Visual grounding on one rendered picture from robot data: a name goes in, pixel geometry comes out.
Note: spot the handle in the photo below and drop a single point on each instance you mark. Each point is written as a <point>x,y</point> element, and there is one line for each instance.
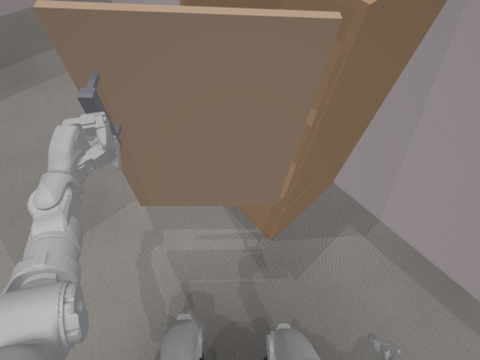
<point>91,102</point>

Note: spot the robot left upper arm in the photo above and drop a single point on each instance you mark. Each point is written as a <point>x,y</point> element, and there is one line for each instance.
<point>42,322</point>

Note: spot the left robot thigh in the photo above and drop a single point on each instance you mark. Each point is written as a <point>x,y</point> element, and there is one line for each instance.
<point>183,340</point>

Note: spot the right robot hand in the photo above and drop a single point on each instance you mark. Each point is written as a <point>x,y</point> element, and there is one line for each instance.
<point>387,349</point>

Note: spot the robot left forearm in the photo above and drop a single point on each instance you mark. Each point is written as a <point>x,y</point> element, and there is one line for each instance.
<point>54,245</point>

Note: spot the left robot hand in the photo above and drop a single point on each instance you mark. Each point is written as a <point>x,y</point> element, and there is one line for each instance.
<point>70,152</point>

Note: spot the cupboard door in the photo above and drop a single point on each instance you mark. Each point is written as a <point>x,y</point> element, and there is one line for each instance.
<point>212,100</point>

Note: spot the right robot shin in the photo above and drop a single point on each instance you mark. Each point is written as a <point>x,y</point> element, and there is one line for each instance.
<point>283,326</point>

